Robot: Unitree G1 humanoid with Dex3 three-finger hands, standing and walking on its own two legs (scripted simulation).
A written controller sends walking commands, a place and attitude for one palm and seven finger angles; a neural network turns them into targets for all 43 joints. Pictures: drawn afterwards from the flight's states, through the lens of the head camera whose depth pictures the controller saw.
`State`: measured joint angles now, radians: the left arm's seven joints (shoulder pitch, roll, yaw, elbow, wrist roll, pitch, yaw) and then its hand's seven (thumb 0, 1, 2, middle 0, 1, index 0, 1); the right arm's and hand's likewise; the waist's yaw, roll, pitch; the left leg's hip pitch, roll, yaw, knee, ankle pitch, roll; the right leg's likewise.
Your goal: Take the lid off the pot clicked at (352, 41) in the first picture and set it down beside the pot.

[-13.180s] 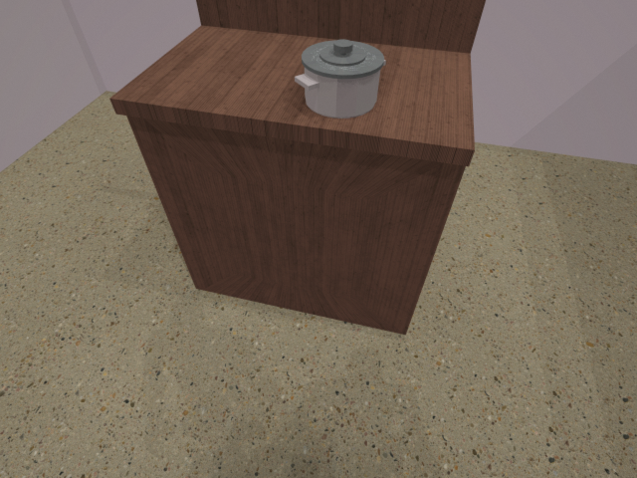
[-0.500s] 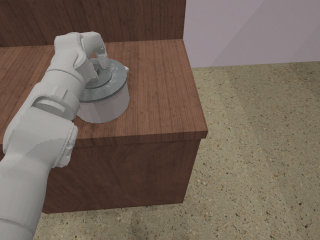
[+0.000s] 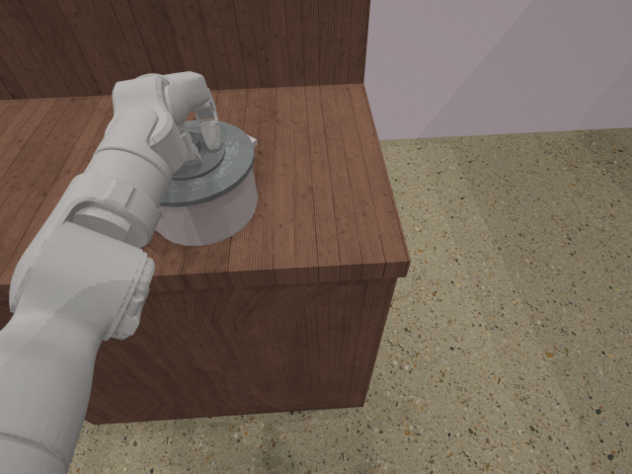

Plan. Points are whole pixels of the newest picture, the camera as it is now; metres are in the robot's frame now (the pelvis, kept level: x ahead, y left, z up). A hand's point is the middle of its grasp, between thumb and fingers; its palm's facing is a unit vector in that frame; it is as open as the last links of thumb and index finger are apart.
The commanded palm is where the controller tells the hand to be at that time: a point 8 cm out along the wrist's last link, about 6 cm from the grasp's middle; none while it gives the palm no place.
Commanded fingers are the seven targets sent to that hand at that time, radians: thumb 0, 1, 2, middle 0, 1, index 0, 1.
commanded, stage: close the fingers and squeeze the knob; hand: left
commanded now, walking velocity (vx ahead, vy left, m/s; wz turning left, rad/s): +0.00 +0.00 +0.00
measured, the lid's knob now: (185, 144) +0.51 +0.16 +0.16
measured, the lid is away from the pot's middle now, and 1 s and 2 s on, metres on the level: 0.00 0.01 0.02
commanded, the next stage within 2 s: lift the lid straight up in 0.38 s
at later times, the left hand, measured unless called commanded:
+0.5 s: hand (181, 145) +0.47 +0.15 +0.18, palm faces -0.39 -0.14 -0.91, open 4.2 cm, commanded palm +0.47 +0.16 +0.23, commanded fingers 0.00 0.83 0.84 -0.67 -1.13 -1.15 -1.19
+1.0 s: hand (177, 128) +0.48 +0.15 +0.21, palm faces -0.38 -0.13 -0.91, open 3.0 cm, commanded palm +0.48 +0.15 +0.27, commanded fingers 0.00 0.84 0.84 -0.66 -1.13 -1.18 -1.19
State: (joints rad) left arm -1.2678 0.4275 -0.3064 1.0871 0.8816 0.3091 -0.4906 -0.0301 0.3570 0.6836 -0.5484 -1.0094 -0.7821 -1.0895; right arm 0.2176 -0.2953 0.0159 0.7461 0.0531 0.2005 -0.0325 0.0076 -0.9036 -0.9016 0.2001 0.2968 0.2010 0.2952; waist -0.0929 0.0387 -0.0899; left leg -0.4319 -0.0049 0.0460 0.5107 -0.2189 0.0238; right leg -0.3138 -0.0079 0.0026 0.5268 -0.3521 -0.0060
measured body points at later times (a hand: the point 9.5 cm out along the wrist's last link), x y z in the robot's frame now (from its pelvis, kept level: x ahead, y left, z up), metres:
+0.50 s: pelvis +0.00 +0.00 +0.00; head +0.02 -0.01 +0.45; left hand +0.49 +0.15 +0.24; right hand +0.06 -0.27 -0.13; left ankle +0.02 +0.11 -0.73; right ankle -0.06 -0.12 -0.73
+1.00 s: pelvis -0.01 +0.01 +0.00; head +0.02 -0.01 +0.45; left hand +0.49 +0.15 +0.26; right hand +0.06 -0.27 -0.13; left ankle +0.02 +0.11 -0.73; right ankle -0.06 -0.12 -0.73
